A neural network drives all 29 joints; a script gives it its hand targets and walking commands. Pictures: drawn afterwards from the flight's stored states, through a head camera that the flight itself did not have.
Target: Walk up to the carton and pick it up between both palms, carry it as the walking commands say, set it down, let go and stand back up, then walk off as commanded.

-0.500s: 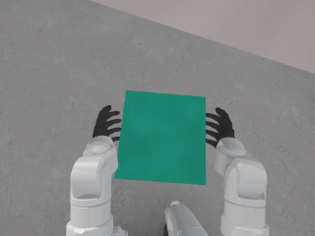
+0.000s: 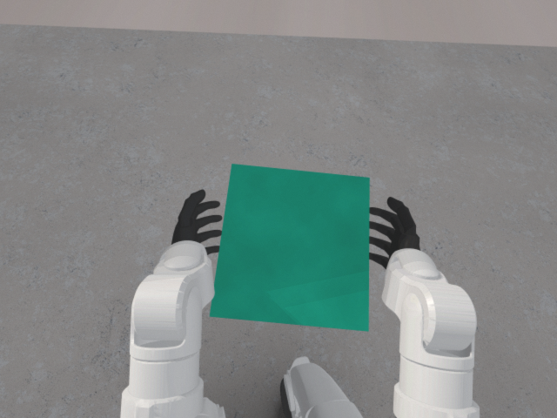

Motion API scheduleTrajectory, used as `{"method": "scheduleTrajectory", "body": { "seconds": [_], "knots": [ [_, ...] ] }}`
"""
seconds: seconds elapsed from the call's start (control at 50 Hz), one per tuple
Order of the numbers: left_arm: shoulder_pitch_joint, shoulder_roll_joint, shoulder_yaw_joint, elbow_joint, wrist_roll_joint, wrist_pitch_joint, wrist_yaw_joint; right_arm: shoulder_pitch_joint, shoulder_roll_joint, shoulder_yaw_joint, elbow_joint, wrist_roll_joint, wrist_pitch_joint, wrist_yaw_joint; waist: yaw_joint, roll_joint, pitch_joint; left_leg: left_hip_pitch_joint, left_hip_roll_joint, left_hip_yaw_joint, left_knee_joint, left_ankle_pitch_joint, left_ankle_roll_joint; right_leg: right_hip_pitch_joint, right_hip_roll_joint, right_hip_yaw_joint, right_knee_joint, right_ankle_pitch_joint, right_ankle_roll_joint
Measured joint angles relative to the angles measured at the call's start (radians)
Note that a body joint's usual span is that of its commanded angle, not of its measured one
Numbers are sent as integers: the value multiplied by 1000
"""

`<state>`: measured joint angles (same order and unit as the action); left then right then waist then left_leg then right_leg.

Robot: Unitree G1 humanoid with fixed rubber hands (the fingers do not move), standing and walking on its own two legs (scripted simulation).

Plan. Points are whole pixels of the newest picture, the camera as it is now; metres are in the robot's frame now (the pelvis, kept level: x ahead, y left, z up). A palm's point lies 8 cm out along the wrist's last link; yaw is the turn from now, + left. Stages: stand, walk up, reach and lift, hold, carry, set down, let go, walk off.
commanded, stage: carry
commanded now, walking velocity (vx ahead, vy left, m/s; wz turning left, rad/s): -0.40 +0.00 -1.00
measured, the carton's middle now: (290, 255) +0.34 -0.01 -0.01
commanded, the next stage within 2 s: none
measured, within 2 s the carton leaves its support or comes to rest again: neither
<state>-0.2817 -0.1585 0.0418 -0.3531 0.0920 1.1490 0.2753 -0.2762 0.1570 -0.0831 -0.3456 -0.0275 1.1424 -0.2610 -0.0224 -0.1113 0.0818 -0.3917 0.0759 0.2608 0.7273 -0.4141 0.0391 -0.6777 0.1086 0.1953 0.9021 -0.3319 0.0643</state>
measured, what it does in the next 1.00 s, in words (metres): walks backwards, turning right: right foot, then left foot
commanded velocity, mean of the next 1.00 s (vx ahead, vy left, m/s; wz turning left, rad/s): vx -0.40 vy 0.00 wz -1.00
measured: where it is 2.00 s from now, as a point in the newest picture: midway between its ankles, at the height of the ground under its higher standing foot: outside the picture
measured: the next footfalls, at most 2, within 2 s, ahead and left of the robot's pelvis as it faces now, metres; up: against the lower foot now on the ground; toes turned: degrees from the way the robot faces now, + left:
right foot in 0.20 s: -0.04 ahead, -0.22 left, +0.00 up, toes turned -8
left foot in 0.46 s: -0.11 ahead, +0.04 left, +0.00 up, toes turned -12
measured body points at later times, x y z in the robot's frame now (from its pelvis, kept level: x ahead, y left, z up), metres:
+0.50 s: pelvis -0.17 -0.04 +0.00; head -0.07 -0.05 +0.44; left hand +0.18 -0.07 +0.06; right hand +0.06 -0.31 +0.07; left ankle -0.15 +0.05 -0.71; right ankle -0.09 -0.21 -0.71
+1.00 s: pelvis -0.36 -0.02 +0.01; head -0.30 -0.08 +0.45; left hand -0.07 -0.21 +0.07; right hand -0.30 -0.36 +0.07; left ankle -0.31 +0.08 -0.71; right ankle -0.33 -0.20 -0.71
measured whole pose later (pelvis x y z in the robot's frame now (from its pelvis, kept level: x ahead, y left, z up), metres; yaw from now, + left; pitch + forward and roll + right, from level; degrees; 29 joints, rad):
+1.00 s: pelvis -0.36 -0.02 +0.01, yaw -52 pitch +5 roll +2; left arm -0.34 -0.17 0.04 -0.37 0.09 1.20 0.28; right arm -0.30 0.16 -0.10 -0.35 -0.06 1.16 -0.28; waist -0.06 -0.08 0.10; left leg -0.35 0.00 0.16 0.67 -0.50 -0.04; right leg -0.58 0.15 0.28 0.45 0.06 0.03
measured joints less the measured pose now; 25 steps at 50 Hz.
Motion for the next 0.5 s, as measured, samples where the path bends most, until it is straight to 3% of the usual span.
{"method": "scheduleTrajectory", "body": {
  "seconds": [0.04, 0.08, 0.14, 0.18, 0.2, 0.22, 0.28, 0.38, 0.42, 0.46, 0.5],
  "knots": [
    [32, 8, 0, -28, 0, 1, 0, -13, 4, 12, 0, 3, 0, 5, 24, 22, -12, 6, 37, 38, 3, 5, 0, -23, -19, -37, 198, -20, -3],
    [37, 9, 0, -50, 0, 8, 0, -28, 8, 13, 0, -2, -1, 5, 54, 56, -25, 7, 76, 77, 3, 16, -5, -13, -57, -53, 280, -22, -3],
    [33, 9, 0, -66, -1, 21, -4, -32, 10, 23, 0, -27, -2, 4, 92, 106, -43, 7, 140, 138, 14, 27, -26, 67, -113, -53, 148, -24, -18],
    [22, 7, 0, -62, -1, 32, -15, -29, 9, 24, 1, -48, -1, 3, 98, 126, -45, 6, 187, 159, 53, 21, -45, 167, -131, -53, -22, -22, -38],
    [10, 4, 0, -54, -1, 39, -19, -27, 8, 24, 1, -59, -1, 0, 98, 125, -46, 1, 208, 163, 84, 13, -57, 220, -135, -53, -109, -34, -37],
    [-4, -1, 0, -35, -1, 37, -20, -26, 6, 20, 1, -68, -1, -2, 95, 126, -41, -8, 223, 152, 113, -14, -65, 228, -126, -52, -128, -62, -7],
    [-41, -11, -2, 24, -1, 36, -27, -10, 3, -7, 1, -74, 1, -1, 51, 110, 12, -30, 166, 55, 217, -183, -78, 209, -106, -41, -79, -37, -2],
    [-45, -12, -2, 28, 0, 47, -26, -9, 2, -17, 1, -58, 12, -2, 7, 89, 27, -32, 18, -56, 237, -184, -78, 146, -43, 35, -180, 104, -9],
    [-50, -14, -2, 22, 0, 45, -18, -16, 3, -22, 0, -51, 8, -4, -12, 77, 15, -30, -18, -69, 158, -155, -78, 107, -20, 53, -247, 178, -7],
    [-54, -15, -2, 8, 0, 43, -9, -18, 4, -23, 0, -43, 1, -5, -23, 58, 2, 8, -24, -71, -13, -31, -75, 66, 5, 55, -293, 241, -5],
    [-43, -12, 1, -15, 0, 29, 3, -17, 5, -15, 1, -25, -4, -4, -5, -8, 27, 11, -26, -39, -31, 28, -39, 41, 7, 53, -225, 174, -7]
  ]
}}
